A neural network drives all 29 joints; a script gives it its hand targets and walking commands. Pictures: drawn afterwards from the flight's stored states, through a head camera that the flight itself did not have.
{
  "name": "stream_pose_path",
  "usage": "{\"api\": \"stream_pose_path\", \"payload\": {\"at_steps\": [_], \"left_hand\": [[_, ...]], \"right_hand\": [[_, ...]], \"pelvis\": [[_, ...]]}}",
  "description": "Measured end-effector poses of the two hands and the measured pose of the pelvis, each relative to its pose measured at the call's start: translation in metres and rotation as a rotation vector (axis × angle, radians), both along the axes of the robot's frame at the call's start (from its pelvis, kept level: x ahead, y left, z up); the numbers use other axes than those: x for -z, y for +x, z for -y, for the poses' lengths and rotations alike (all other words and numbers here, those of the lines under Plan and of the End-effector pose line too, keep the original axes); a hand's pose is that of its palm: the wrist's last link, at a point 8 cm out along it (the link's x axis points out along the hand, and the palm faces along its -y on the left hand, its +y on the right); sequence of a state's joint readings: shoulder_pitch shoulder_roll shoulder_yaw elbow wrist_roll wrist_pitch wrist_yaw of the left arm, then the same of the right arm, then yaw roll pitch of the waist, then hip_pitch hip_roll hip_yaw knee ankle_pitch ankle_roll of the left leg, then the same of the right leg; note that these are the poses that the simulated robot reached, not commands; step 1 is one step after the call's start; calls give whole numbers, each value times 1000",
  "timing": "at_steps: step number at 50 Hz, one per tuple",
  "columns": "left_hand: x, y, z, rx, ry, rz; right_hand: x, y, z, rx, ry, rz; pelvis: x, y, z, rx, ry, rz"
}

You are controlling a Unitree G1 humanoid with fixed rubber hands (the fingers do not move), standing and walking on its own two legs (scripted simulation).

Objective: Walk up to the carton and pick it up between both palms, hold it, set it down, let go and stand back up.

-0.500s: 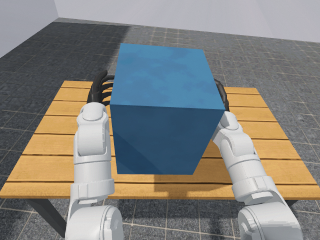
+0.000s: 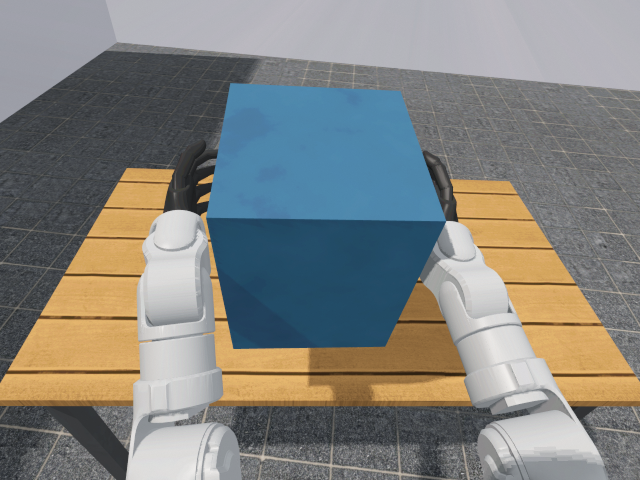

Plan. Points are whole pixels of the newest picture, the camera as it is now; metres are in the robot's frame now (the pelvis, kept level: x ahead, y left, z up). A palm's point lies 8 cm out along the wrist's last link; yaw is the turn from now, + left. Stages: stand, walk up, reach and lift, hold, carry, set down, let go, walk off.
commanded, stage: hold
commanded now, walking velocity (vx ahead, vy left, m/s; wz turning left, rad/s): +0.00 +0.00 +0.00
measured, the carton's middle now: (313, 225) +0.37 +0.01 +0.15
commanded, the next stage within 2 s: none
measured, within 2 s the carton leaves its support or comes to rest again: neither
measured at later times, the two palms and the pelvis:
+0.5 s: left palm (188, 216) +0.34 +0.15 +0.19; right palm (439, 227) +0.34 -0.14 +0.17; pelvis -0.02 +0.00 +0.00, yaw +0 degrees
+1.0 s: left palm (184, 211) +0.35 +0.16 +0.19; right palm (433, 220) +0.35 -0.13 +0.17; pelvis +0.00 +0.00 +0.00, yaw +0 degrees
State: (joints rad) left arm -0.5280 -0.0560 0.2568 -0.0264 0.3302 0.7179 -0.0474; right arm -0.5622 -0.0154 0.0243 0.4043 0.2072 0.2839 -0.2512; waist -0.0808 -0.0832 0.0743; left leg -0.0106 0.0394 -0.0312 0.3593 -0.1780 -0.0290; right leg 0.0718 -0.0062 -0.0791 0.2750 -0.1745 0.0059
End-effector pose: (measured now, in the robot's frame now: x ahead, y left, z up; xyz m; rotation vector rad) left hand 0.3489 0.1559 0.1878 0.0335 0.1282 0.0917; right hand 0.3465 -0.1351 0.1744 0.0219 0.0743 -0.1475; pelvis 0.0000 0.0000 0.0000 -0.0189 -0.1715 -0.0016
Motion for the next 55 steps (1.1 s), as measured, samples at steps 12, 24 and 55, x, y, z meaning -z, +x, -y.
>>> {"api": "stream_pose_path", "payload": {"at_steps": [12,24,55], "left_hand": [[-3,-9,-3,4,3,10],[2,-5,3,9,-1,-39],[7,7,-2,-2,0,-37]], "right_hand": [[2,-9,-3,2,13,11],[7,-9,3,8,0,-35],[10,6,-2,-2,1,-33]], "pelvis": [[0,-6,-4,-3,-3,3],[0,-15,-3,5,5,0],[0,-1,-2,-3,3,-15]]}}
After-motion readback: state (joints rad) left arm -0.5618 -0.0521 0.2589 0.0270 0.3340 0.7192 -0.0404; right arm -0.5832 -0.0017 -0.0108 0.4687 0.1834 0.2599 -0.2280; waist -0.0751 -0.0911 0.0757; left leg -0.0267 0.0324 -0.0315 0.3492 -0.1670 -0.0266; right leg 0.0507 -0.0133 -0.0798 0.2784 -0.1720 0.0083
